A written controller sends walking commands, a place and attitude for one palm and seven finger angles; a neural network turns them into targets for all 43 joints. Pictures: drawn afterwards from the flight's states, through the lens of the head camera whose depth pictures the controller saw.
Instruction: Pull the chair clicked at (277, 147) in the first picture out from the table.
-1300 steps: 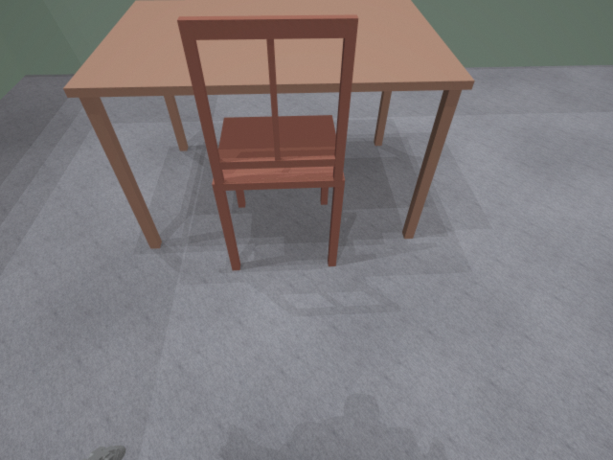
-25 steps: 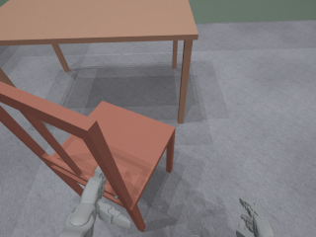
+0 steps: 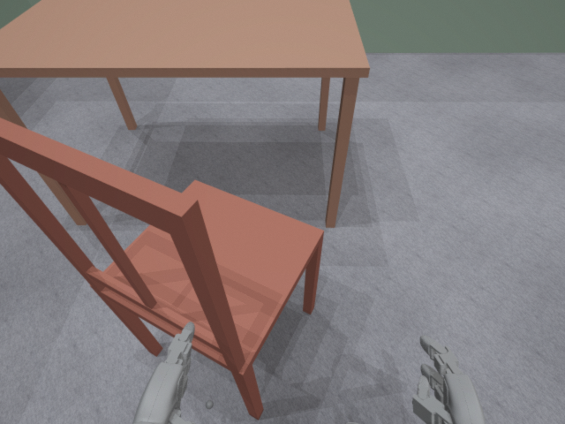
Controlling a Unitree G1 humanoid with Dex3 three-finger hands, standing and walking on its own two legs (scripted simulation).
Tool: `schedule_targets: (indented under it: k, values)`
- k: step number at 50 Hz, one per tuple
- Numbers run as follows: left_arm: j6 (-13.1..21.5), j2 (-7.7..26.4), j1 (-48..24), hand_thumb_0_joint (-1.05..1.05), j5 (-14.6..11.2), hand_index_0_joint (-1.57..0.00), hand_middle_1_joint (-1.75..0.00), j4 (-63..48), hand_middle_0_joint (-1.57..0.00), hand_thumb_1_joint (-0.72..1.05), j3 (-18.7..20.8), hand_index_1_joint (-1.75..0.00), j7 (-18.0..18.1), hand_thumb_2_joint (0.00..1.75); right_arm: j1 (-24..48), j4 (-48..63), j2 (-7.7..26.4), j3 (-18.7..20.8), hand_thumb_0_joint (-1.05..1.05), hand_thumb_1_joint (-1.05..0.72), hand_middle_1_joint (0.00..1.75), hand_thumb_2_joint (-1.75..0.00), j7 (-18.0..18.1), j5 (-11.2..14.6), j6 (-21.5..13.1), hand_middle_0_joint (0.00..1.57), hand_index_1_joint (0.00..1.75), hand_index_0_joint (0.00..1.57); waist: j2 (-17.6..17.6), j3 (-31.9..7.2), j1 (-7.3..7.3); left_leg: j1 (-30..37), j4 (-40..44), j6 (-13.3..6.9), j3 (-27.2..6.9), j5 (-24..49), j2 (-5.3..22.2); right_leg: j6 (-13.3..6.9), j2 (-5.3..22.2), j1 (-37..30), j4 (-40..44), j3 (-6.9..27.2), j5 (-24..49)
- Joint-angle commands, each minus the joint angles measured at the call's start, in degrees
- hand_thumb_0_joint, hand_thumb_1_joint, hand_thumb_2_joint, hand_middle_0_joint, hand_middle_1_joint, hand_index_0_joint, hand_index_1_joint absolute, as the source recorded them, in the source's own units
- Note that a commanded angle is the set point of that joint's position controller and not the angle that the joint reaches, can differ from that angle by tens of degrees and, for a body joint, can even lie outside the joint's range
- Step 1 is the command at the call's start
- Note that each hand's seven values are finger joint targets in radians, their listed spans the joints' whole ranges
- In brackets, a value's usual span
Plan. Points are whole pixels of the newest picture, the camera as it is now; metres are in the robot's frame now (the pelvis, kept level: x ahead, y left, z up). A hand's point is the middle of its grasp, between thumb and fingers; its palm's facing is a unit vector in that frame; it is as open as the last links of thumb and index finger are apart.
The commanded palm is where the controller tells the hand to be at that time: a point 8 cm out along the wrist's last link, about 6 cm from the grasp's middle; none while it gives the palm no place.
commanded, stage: draw the fingers out of the gap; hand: left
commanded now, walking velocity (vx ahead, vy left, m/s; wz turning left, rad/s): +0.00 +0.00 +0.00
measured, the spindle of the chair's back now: (118, 254) +0.38 +0.28 +0.01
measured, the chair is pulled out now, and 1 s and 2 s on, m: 0.53 0.53 0.53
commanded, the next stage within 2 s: draw the hand back to the body in 0.06 s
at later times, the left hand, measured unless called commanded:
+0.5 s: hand (171, 392) +0.16 +0.13 +0.07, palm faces -0.02 -1.00 -0.07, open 17.5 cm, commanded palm +0.12 +0.20 +0.07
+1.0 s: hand (78, 359) +0.18 +0.21 +0.13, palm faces +0.26 -0.87 -0.41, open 14.8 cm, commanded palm +0.14 +0.26 +0.17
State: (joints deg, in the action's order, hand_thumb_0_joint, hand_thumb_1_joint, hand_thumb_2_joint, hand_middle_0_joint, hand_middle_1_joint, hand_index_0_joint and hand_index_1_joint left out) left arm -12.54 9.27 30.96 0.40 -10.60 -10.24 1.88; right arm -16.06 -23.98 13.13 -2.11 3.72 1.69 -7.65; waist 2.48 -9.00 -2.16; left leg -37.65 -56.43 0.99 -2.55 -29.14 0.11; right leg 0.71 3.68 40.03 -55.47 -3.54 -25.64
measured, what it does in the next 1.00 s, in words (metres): stands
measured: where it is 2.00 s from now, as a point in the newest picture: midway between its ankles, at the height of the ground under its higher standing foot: outside the picture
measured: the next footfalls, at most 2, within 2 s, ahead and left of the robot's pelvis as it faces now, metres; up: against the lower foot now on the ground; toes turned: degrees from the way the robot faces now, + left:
none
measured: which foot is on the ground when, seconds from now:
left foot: down 0.00-1.00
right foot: down 0.00-1.00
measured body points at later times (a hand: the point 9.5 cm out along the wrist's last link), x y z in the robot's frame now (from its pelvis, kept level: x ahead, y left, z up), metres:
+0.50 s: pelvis -0.02 +0.00 -0.03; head +0.01 -0.01 +0.42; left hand +0.16 +0.18 +0.07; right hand +0.17 -0.22 -0.09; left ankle -0.01 +0.13 -0.68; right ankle +0.02 -0.13 -0.68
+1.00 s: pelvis +0.00 +0.00 +0.03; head -0.01 -0.03 +0.48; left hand +0.16 +0.25 +0.16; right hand +0.18 -0.24 -0.04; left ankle -0.01 +0.13 -0.68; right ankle +0.02 -0.13 -0.68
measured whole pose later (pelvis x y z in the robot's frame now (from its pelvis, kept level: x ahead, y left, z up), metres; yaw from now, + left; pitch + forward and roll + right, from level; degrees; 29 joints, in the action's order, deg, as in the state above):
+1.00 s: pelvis +0.00 +0.00 +0.03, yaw -1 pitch +2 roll +0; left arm -0.1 18.9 38.0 -2.4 -26.5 7.0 8.9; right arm -15.7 -29.9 12.7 -0.7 7.7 2.1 -8.0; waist 4.0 -5.0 2.0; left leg -21.3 -44.1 1.3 -2.2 -24.7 1.0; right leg 0.5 2.5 23.9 -43.4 -3.6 -21.3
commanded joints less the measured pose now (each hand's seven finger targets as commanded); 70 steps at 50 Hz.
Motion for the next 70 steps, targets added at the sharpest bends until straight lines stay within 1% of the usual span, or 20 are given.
schedule_targets:
  k: [1, 9, 10, 12, 16, 20, 22, 27, 30, 34, 35, 36, 38, 40, 42, 45, 51, 55, 66, 70]
  values:
    - [3.1, 3.4, 4.1, 0.00, 0.5, 0.00, 0.00, -14.6, 0.00, -0.55, 2.4, 0.00, 0.8, 0.20, 4.5, 10.6, 5.7, 3.0, 0.00, -0.90, 0.30, -0.90, 0.7, 0.0, -3.2, 0.20, 0.30, 0.20, -1.7, -5.1, 0.00, 0.9, 8.5, -2.3, 0.6, 13.1, -1.8, -1.7, -2.4, -6.7, 8.3, -1.0, 9.1]
    - [4.8, 2.8, 10.4, 0.00, 0.5, 0.00, 0.00, -19.5, 0.00, -0.55, 0.4, 0.00, -0.5, 0.20, 3.7, 11.9, 5.5, 3.5, 0.00, -0.90, 0.30, -0.90, 1.4, 0.0, -4.3, 0.20, 0.30, 0.20, -3.4, -5.1, -0.19, -0.5, 7.1, -2.5, 0.0, 10.9, -1.9, -1.6, -2.8, -4.6, 7.4, -1.4, 6.3]
    - [12.8, -1.8, 6.2, 0.00, -6.9, 0.00, 0.00, -26.1, 0.00, -0.55, 2.5, 0.00, -0.9, 0.20, 3.9, 11.0, 4.9, 3.5, 0.00, -0.90, 0.30, -0.90, 1.5, -0.2, -6.0, 0.20, 0.30, 0.20, -6.4, -3.4, -0.08, -2.2, 4.8, -2.0, -0.2, 11.7, -2.5, -1.8, -3.6, -2.2, 6.1, -2.7, 7.8]
    - [18.4, 2.7, 8.8, 0.00, -6.5, 0.00, 0.00, -22.9, 0.00, -0.55, 6.4, 0.00, -1.6, 0.20, 2.9, 8.5, 4.9, 3.8, 0.00, -0.90, 0.30, -0.90, 1.4, -0.2, -7.5, 0.20, 0.30, 0.20, -4.2, -5.4, 0.93, -2.2, 4.0, -1.8, 0.3, 11.1, -2.3, -2.1, -3.6, -1.9, 5.1, -1.9, 6.8]
    - [27.2, 2.4, 9.9, 0.00, -8.1, 0.00, 0.00, -25.9, 0.00, -0.55, 7.9, 0.00, -3.1, 0.20, 3.1, 7.0, 4.2, 4.5, 0.00, -0.90, 0.30, -0.90, 0.3, 0.1, -8.8, 0.20, 0.30, 0.20, 2.2, -6.9, 1.95, -2.0, 3.0, -0.9, 0.3, 13.5, -1.9, -2.6, -3.5, -0.7, 2.1, -1.8, 7.5]
    - [36.6, 1.7, 7.4, 0.00, -8.2, 0.00, 0.00, -21.8, 0.00, -0.55, 7.4, 0.00, -5.9, 0.20, 5.3, 5.0, 3.8, 5.1, 0.00, -0.90, 0.30, -0.90, -1.5, -0.2, -9.2, 0.20, 0.30, 0.20, -1.7, -3.3, 1.06, -7.9, -0.1, -0.9, -0.4, 9.8, -1.2, -2.5, -3.6, 3.8, 0.0, -1.2, 4.4]
    - [35.8, 3.1, 10.4, 0.00, -8.6, 0.00, 0.00, -19.9, 0.00, -0.55, 9.2, 0.00, -8.1, 0.20, 6.1, 6.3, 4.6, 5.4, 0.00, -0.90, 0.30, -0.90, -1.8, 0.5, -8.4, 0.20, 0.30, 0.20, -2.3, -4.9, 1.66, -7.5, 1.4, -1.2, 0.2, 6.4, -1.0, -2.2, -3.3, 1.4, 1.8, -0.6, 1.2]
    - [26.4, 8.9, 10.1, 0.00, -11.8, 0.00, 0.00, -26.4, 0.00, -0.55, 16.5, 0.00, -9.5, 0.20, 7.7, 9.1, 4.7, 4.7, 0.00, -0.90, 0.30, -0.90, 0.2, 1.9, -6.2, 0.20, 0.30, 0.20, -2.0, -7.8, 3.07, -4.6, 5.5, -2.0, 0.7, 3.7, -1.4, -1.6, -2.8, -6.4, 7.6, 0.8, -3.0]
    - [25.9, 9.4, 7.8, 0.00, -14.4, -0.01, -0.01, -29.1, -0.01, -0.51, 19.7, -0.01, -7.5, 0.22, 7.4, 7.8, 3.8, 4.2, 0.00, -0.90, 0.30, -0.90, 1.5, 2.1, -6.7, 0.20, 0.30, 0.20, -4.8, -5.7, 3.11, -3.5, 6.9, -2.1, 0.2, 5.3, -1.2, -1.5, -3.4, -7.7, 9.5, 0.1, -1.7]
    - [28.4, 9.2, 4.8, 0.00, -16.2, -0.02, -0.04, -27.6, -0.02, -0.37, 20.6, -0.04, -8.0, 0.29, 6.2, 4.8, 4.2, 3.6, 0.00, -0.90, 0.30, -0.90, 1.9, 2.2, -8.9, 0.20, 0.30, 0.20, -3.3, -2.2, 1.84, -1.0, 8.0, -2.0, 0.0, 6.1, -1.1, -1.2, -3.5, -7.6, 12.0, 0.3, -1.1]
    - [22.0, 21.0, 8.8, 0.00, -6.2, -0.03, -0.05, -25.0, -0.03, -0.33, 24.6, -0.05, -0.8, 0.31, 4.8, 5.4, 3.9, 4.6, 0.00, -0.90, 0.30, -0.90, 3.6, 1.1, -6.1, 0.20, 0.30, 0.20, -1.6, -5.0, 5.32, 2.0, 10.5, -1.6, 1.2, 6.5, 0.0, -2.4, -1.8, -11.8, 14.4, 4.6, -0.8]
    - [19.6, 13.3, 8.8, 0.00, -5.4, -0.04, -0.05, -29.6, -0.04, -0.30, 19.3, -0.05, 1.6, 0.32, 5.1, 7.1, 3.1, 3.7, 0.00, -0.90, 0.30, -0.90, 3.8, 0.7, -5.3, 0.20, 0.30, 0.20, 1.0, -2.1, 3.42, 3.6, 12.5, -1.6, 1.5, 7.0, -0.6, -1.9, -1.2, -11.6, 15.0, 2.7, 1.1]
    - [17.3, 10.9, 9.1, 0.00, -4.2, -0.04, -0.07, -28.0, -0.04, -0.22, 17.7, -0.07, 3.9, 0.36, 4.8, 6.1, 3.0, 3.7, 0.00, -0.90, 0.30, -0.90, 3.7, 0.6, -4.4, 0.20, 0.30, 0.20, 2.1, 0.7, 2.98, 5.3, 13.8, -1.6, 1.5, 7.4, -0.4, -1.8, -1.3, -11.9, 15.7, 1.6, 2.6]
    - [15.8, 12.7, 8.8, 0.00, -3.6, -0.05, -0.08, -26.8, -0.05, -0.15, 19.2, -0.08, 5.5, 0.39, 5.7, 5.6, 3.3, 3.7, 0.00, -0.90, 0.30, -0.90, 3.9, 0.5, -3.2, 0.20, 0.30, 0.20, -1.6, 2.2, 3.22, 6.4, 15.0, -1.9, 1.4, 8.6, -0.2, -1.7, -1.5, -13.8, 18.1, 1.4, 3.4]
    - [15.9, 14.4, 7.8, 0.00, -3.2, -0.07, -0.10, -27.2, -0.07, -0.08, 20.8, -0.10, 6.6, 0.43, 6.1, 5.4, 3.6, 3.5, 0.00, -0.90, 0.30, -0.90, 4.2, 0.3, -2.8, 0.20, 0.30, 0.20, -3.6, 2.3, 3.42, 8.9, 16.6, -2.1, 1.6, 9.0, -0.2, -1.4, -1.4, -15.6, 19.7, 1.2, 3.7]
    - [16.2, 18.3, 4.4, 0.00, -2.8, -0.08, -0.12, -29.2, -0.08, 0.03, 24.4, -0.12, 8.1, 0.48, 6.6, 4.4, 4.2, 3.2, 0.00, -0.90, 0.30, -0.90, 4.5, 0.1, -3.3, 0.20, 0.30, 0.20, -1.4, 2.3, 3.85, 12.4, 19.1, -2.1, 1.6, 10.1, -0.3, -1.6, -1.3, -18.7, 21.6, 1.3, 5.4]
    - [17.1, 18.3, 2.3, 0.00, -2.8, -0.11, -0.16, -28.1, -0.11, 0.25, 27.0, -0.16, 8.8, 0.58, 7.7, 1.6, 4.0, 2.7, 0.00, -0.90, 0.30, -0.90, 4.1, -0.1, -4.7, 0.20, 0.30, 0.20, 1.1, 4.7, 4.27, 18.5, 23.6, -1.8, 1.7, 15.1, -0.2, -1.5, -1.4, -23.1, 24.1, 1.0, 11.9]
    - [17.8, 18.8, 1.1, 0.00, -3.1, -0.13, -0.19, -25.0, -0.13, 0.39, 29.3, -0.19, 8.5, 0.65, 8.9, -0.2, 4.4, 3.0, 0.00, -0.90, 0.30, -0.90, 3.5, -0.4, -4.8, 0.20, 0.30, 0.20, -3.3, 6.6, 4.61, 20.7, 26.3, -1.8, 1.5, 17.4, 0.2, -1.4, -1.9, -25.7, 26.5, 0.8, 14.1]
    - [20.1, 23.2, -5.9, 0.00, -3.5, -0.19, -0.28, -27.8, -0.19, 0.79, 37.2, -0.28, 8.2, 0.85, 10.2, -3.5, 4.7, 2.9, 0.00, -0.90, 0.30, -0.90, 1.9, -1.3, -5.4, 0.20, 0.30, 0.20, 2.8, 3.8, 5.79, 28.8, 31.3, -1.4, 2.2, 30.4, 0.7, -1.6, -2.0, -34.3, 29.5, 1.1, 26.1]
    - [19.8, 21.7, -6.5, 0.00, -3.8, -0.20, -0.30, -23.6, -0.20, 0.90, 37.6, -0.30, 7.8, 0.90, 10.6, -5.0, 4.8, 3.3, 0.00, -0.90, 0.30, -0.90, 1.5, -1.4, -4.6, 0.20, 0.30, 0.20, 0.3, 5.9, 5.48, 29.9, 32.1, -1.3, 2.6, 33.4, 1.1, -1.6, -2.4, -34.7, 30.9, 0.8, 28.3]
